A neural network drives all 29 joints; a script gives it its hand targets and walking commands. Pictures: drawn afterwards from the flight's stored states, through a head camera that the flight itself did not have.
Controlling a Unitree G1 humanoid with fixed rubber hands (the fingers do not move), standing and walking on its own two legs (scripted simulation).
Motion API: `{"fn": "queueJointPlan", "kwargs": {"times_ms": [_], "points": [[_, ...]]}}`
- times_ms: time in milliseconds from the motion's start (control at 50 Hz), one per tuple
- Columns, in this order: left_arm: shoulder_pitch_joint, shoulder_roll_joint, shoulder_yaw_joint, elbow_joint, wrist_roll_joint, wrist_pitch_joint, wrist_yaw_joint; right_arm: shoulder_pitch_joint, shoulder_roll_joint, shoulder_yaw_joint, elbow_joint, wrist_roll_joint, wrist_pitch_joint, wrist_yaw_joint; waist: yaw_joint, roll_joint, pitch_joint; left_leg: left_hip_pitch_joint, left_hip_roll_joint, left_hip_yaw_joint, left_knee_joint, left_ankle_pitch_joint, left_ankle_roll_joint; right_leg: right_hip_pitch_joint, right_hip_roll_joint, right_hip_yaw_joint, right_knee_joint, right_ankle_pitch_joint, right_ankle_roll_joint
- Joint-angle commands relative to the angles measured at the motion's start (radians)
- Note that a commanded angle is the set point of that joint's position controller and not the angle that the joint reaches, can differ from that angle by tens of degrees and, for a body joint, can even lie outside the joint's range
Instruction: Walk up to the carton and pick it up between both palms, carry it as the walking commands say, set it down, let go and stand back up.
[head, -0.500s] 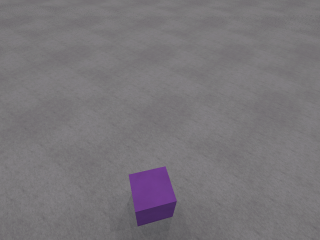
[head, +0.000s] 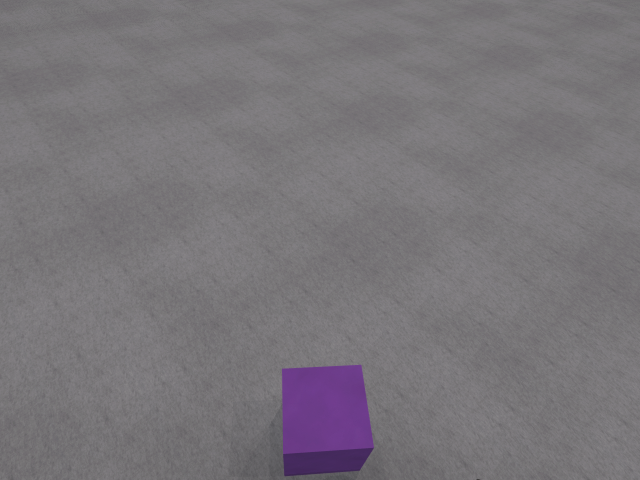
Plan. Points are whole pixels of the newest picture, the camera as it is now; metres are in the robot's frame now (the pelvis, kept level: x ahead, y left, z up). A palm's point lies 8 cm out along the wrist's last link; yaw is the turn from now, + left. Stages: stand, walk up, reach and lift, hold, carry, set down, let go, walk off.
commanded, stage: walk up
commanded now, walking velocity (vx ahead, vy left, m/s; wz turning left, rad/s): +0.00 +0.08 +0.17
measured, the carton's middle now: (322, 421) +0.40 -0.03 -0.64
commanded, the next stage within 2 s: stand in 1.00 s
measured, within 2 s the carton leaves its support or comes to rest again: neither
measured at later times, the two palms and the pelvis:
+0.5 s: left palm out of the picture +0.01 +0.27 -0.13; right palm out of the picture +0.09 -0.20 -0.11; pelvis -0.02 +0.03 +0.00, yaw +2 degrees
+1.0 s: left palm out of the picture -0.01 +0.27 -0.12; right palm out of the picture +0.04 -0.21 -0.12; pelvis -0.04 +0.02 +0.00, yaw +2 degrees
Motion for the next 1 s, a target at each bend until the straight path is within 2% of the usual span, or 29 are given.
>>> {"fn": "queueJointPlan", "kwargs": {"times_ms": [0, 20, 40, 60, 80, 100, 120, 140, 160, 200, 220, 240, 260, 280, 300, 320, 340, 400, 440, 500, 520, 540, 560, 580, 640, 740, 820, 900, 980], "points": [[0.155, 0.137, 0.031, 0.023, 0.012, -0.039, 0.023, -0.046, -0.165, -0.080, -0.084, -0.013, 0.011, -0.007, 0.034, 0.174, -0.122, 0.019, 0.067, -0.119, -0.024, 0.485, 0.023, 0.186, -0.131, 0.088, -0.327, 0.432, 0.017], [0.175, 0.213, 0.049, 0.028, 0.028, -0.045, 0.021, -0.032, -0.088, -0.060, -0.109, -0.004, 0.008, -0.002, 0.034, -0.098, -0.117, -0.154, -0.032, -0.039, 0.127, 0.154, -0.036, 0.284, -0.327, 0.281, -0.344, 0.755, -0.058], [0.169, 0.200, 0.043, 0.039, 0.031, -0.039, 0.023, -0.034, -0.078, -0.055, -0.114, -0.007, 0.023, -0.002, 0.038, -0.203, -0.070, -0.195, -0.046, -0.017, 0.273, -0.246, -0.033, 0.244, -0.435, 0.333, -0.328, 0.948, -0.175], [0.165, 0.203, 0.050, 0.038, 0.036, -0.036, 0.031, -0.068, -0.100, -0.061, -0.123, -0.009, 0.031, 0.002, 0.053, -0.166, -0.034, -0.265, -0.034, -0.035, 0.395, -0.301, -0.034, 0.261, -0.470, 0.368, -0.326, 1.038, -0.226], [0.143, 0.211, 0.058, 0.031, 0.032, -0.034, 0.036, -0.094, -0.116, -0.069, -0.118, -0.013, 0.035, 0.006, 0.047, -0.093, -0.018, -0.321, -0.016, -0.054, 0.470, -0.278, -0.041, 0.274, -0.476, 0.368, -0.326, 1.052, -0.228], [0.087, 0.178, 0.048, 0.012, 0.033, -0.034, 0.033, -0.084, -0.095, -0.059, -0.111, -0.007, 0.031, 0.009, 0.018, -0.082, -0.008, -0.283, 0.002, -0.070, 0.414, -0.224, -0.040, 0.241, -0.405, 0.295, -0.328, 0.989, -0.193], [0.025, 0.164, 0.043, -0.001, 0.036, -0.031, 0.030, -0.067, -0.075, -0.045, -0.112, -0.003, 0.024, 0.018, -0.011, -0.134, 0.000, -0.222, 0.003, -0.058, 0.300, -0.210, -0.040, 0.205, -0.334, 0.211, -0.324, 0.934, -0.149], [0.014, 0.174, 0.047, -0.010, 0.038, -0.031, 0.028, -0.060, -0.080, -0.039, -0.108, -0.004, 0.021, 0.024, -0.010, -0.169, -0.012, -0.183, -0.019, -0.022, 0.233, -0.200, -0.043, 0.224, -0.302, 0.169, -0.291, 0.992, -0.131], [0.038, 0.197, 0.056, -0.008, 0.032, -0.029, 0.030, -0.063, -0.100, -0.043, -0.108, -0.006, 0.022, 0.028, 0.005, -0.169, -0.031, -0.189, -0.034, -0.004, 0.209, -0.207, -0.046, 0.262, -0.317, 0.180, -0.263, 1.070, -0.132], [0.003, 0.189, 0.057, -0.008, 0.027, -0.022, 0.027, -0.016, -0.080, -0.035, -0.099, -0.002, 0.010, 0.027, -0.016, -0.202, -0.076, -0.068, -0.035, 0.011, 0.050, -0.144, -0.032, 0.230, -0.292, 0.144, -0.217, 0.979, -0.108], [-0.017, 0.193, 0.060, -0.004, 0.024, -0.016, 0.023, 0.020, -0.080, -0.036, -0.089, -0.002, 0.003, 0.025, -0.043, -0.193, -0.084, 0.014, -0.029, 0.012, -0.085, -0.009, -0.026, 0.191, -0.277, 0.120, -0.183, 0.884, -0.082], [-0.016, 0.165, 0.055, 0.009, 0.019, -0.007, 0.020, 0.077, -0.092, -0.038, -0.070, -0.003, -0.016, 0.024, -0.076, -0.148, -0.112, 0.153, 0.007, -0.023, -0.234, 0.222, -0.020, 0.134, -0.218, 0.063, -0.115, 0.661, -0.032], [0.020, 0.105, 0.044, 0.001, 0.017, -0.006, 0.018, 0.122, -0.164, -0.060, -0.052, -0.017, -0.033, 0.020, -0.071, 0.040, -0.172, 0.324, 0.141, -0.191, -0.245, 0.558, 0.009, -0.004, -0.128, -0.003, 0.017, 0.329, 0.025], [0.030, 0.070, 0.040, -0.015, 0.004, 0.008, 0.014, 0.178, -0.215, -0.073, -0.038, -0.014, -0.037, 0.014, -0.079, 0.229, -0.181, 0.361, 0.298, -0.390, -0.236, 0.803, 0.111, -0.150, -0.014, 0.014, 0.166, -0.151, 0.062], [-0.005, 0.075, 0.038, -0.028, -0.004, 0.022, 0.012, 0.207, -0.216, -0.071, -0.030, -0.015, -0.040, 0.004, -0.086, 0.257, -0.149, 0.326, 0.323, -0.424, -0.253, 0.793, 0.177, -0.167, 0.003, 0.080, 0.211, -0.199, 0.052], [-0.027, 0.045, 0.025, -0.021, -0.003, 0.023, 0.007, 0.156, -0.163, -0.049, -0.031, -0.021, -0.040, -0.002, -0.075, 0.238, -0.118, 0.316, 0.301, -0.369, -0.284, 0.733, 0.186, -0.188, -0.006, 0.097, 0.180, -0.164, 0.044], [-0.037, 0.036, 0.021, -0.016, 0.000, 0.020, 0.001, 0.108, -0.122, -0.033, -0.041, -0.026, -0.038, -0.006, -0.064, 0.203, -0.100, 0.295, 0.266, -0.317, -0.298, 0.666, 0.165, -0.184, -0.006, 0.109, 0.143, -0.133, 0.038], [-0.001, 0.051, 0.024, -0.003, 0.007, 0.016, -0.008, 0.075, -0.112, -0.031, -0.055, -0.026, -0.036, -0.014, -0.049, 0.192, -0.113, 0.262, 0.221, -0.256, -0.317, 0.537, 0.133, -0.109, 0.005, 0.099, 0.059, -0.090, 0.028], [0.011, 0.047, 0.023, -0.003, 0.007, 0.013, -0.006, 0.064, -0.117, -0.032, -0.055, -0.026, -0.031, -0.015, -0.045, 0.187, -0.095, 0.226, 0.195, -0.244, -0.321, 0.402, 0.122, -0.064, 0.011, 0.095, -0.045, -0.041, 0.021], [0.054, 0.044, 0.017, 0.022, 0.013, -0.006, -0.004, 0.052, -0.127, -0.039, -0.057, -0.019, -0.018, -0.011, -0.025, 0.158, -0.090, 0.135, 0.150, -0.235, -0.307, 0.210, 0.081, 0.087, -0.004, 0.066, -0.281, 0.163, 0.014], [0.055, 0.065, 0.020, 0.023, 0.022, -0.017, -0.005, 0.061, -0.108, -0.034, -0.060, -0.013, -0.017, -0.008, -0.028, 0.108, -0.087, 0.079, 0.128, -0.219, -0.300, 0.148, 0.055, 0.137, -0.047, 0.097, -0.316, 0.206, 0.003], [0.045, 0.087, 0.020, 0.020, 0.029, -0.025, -0.007, 0.070, -0.084, -0.029, -0.064, -0.009, -0.018, -0.004, -0.035, 0.048, -0.063, 0.035, 0.092, -0.184, -0.290, 0.086, 0.037, 0.149, -0.099, 0.146, -0.357, 0.190, -0.013], [0.029, 0.100, 0.013, 0.029, 0.031, -0.028, -0.010, 0.046, -0.067, -0.032, -0.066, -0.004, -0.017, 0.003, -0.041, -0.022, -0.034, 0.097, 0.039, -0.119, -0.258, 0.107, 0.015, 0.063, -0.123, 0.187, -0.384, 0.181, -0.027], [0.013, 0.106, 0.014, 0.027, 0.032, -0.031, -0.010, 0.057, -0.064, -0.032, -0.067, -0.003, -0.018, 0.007, -0.053, -0.069, -0.033, 0.155, 0.024, -0.081, -0.218, 0.161, 0.009, 0.028, -0.133, 0.194, -0.404, 0.176, -0.040], [0.002, 0.100, 0.012, 0.017, 0.032, -0.037, -0.008, 0.089, -0.079, -0.043, -0.060, -0.008, -0.020, 0.011, -0.060, -0.052, -0.025, 0.185, 0.028, -0.069, -0.204, 0.180, 0.011, -0.016, -0.128, 0.185, -0.430, 0.143, -0.045], [0.006, 0.086, 0.011, 0.006, 0.032, -0.034, -0.007, 0.102, -0.090, -0.045, -0.058, -0.013, -0.027, 0.011, -0.055, -0.004, -0.003, 0.158, 0.050, -0.110, -0.246, 0.143, 0.016, -0.019, -0.098, 0.145, -0.397, 0.090, -0.034], [0.024, 0.073, 0.010, 0.008, 0.032, -0.034, -0.007, 0.109, -0.098, -0.048, -0.058, -0.015, -0.030, 0.008, -0.050, 0.037, 0.004, 0.117, 0.075, -0.164, -0.302, 0.057, 0.022, -0.004, -0.072, 0.125, -0.363, 0.077, -0.029], [0.033, 0.070, 0.012, 0.005, 0.031, -0.035, -0.010, 0.106, -0.105, -0.049, -0.063, -0.016, -0.032, 0.007, -0.045, 0.051, 0.002, 0.086, 0.087, -0.192, -0.332, 0.005, 0.025, 0.017, -0.057, 0.120, -0.347, 0.092, -0.025], [0.034, 0.073, 0.013, 0.004, 0.029, -0.038, -0.011, 0.101, -0.103, -0.049, -0.066, -0.015, -0.035, 0.007, -0.044, 0.049, -0.007, 0.095, 0.083, -0.187, -0.324, 0.023, 0.025, 0.019, -0.057, 0.126, -0.348, 0.110, -0.025]]}}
